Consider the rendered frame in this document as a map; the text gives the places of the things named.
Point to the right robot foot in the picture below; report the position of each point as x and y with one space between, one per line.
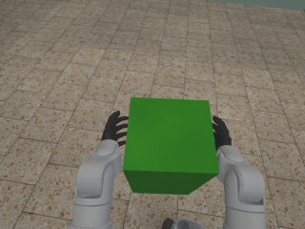
167 224

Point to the right robot thigh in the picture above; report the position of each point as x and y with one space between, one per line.
187 224

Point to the left robot hand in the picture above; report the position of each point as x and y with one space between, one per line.
111 129

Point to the right robot hand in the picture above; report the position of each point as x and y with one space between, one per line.
221 135

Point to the carton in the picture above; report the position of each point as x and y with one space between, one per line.
170 146

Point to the robot left forearm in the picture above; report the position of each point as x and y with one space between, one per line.
94 187

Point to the robot right forearm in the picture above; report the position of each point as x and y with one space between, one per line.
244 190

